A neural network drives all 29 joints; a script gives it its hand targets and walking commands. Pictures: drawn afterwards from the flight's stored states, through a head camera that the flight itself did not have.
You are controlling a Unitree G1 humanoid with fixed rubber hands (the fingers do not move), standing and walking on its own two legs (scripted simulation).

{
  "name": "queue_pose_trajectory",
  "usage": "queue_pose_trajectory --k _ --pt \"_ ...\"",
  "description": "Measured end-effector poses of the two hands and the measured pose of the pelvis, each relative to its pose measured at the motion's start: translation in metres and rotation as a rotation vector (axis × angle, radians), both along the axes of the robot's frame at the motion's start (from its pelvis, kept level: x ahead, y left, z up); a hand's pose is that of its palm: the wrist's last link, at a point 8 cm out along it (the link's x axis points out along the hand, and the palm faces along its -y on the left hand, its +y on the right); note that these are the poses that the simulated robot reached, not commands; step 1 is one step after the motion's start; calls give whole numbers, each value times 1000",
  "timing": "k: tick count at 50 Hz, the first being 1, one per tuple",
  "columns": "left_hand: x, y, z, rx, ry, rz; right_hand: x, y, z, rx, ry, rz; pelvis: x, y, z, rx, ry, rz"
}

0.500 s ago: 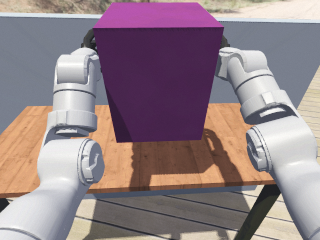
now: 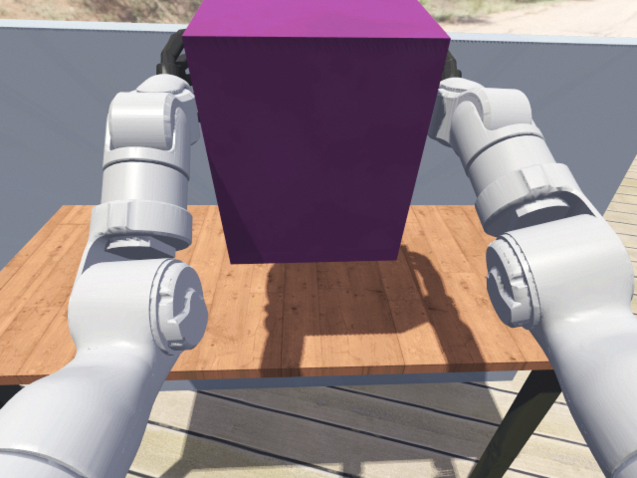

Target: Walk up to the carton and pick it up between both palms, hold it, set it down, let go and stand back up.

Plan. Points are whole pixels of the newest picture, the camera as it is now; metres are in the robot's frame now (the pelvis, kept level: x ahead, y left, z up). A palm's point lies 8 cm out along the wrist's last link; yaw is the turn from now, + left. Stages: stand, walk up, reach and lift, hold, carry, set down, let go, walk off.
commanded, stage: set down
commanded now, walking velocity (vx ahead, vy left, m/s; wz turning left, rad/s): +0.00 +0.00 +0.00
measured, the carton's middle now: (312, 123) +0.39 +0.01 +0.32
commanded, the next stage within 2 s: none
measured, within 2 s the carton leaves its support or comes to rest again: neither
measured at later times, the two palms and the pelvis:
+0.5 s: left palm (188, 143) +0.40 +0.16 +0.29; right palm (420, 147) +0.42 -0.13 +0.28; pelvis +0.01 -0.01 +0.00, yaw +1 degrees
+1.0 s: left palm (191, 163) +0.39 +0.15 +0.27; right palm (415, 152) +0.43 -0.13 +0.27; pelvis +0.01 -0.03 +0.00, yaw +1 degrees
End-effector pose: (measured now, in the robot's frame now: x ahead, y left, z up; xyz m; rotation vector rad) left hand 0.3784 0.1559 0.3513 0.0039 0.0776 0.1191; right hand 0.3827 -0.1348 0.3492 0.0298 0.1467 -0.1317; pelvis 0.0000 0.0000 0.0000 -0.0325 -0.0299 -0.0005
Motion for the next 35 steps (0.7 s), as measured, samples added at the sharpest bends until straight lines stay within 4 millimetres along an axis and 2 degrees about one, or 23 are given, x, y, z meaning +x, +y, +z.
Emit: queue_pose_trajectory --k 4,7,16,21,35 --pt "3 3 8 -15 -27 22 7 3 3 23 -24 17 1 -2 1 7 -13 -1" --pt "6 5 5 -6 -27 33 13 5 -5 22 -23 30 3 -5 2 9 -29 2" --pt "16 4 -36 32 7 36 25 5 -50 -40 8 50 6 -13 2 5 -44 19" --pt "18 1 -54 37 13 49 30 3 -65 -44 13 59 6 -14 1 2 -28 23" --pt "13 1 -56 14 5 111 41 4 -56 -14 7 103 12 -16 0 7 0 19"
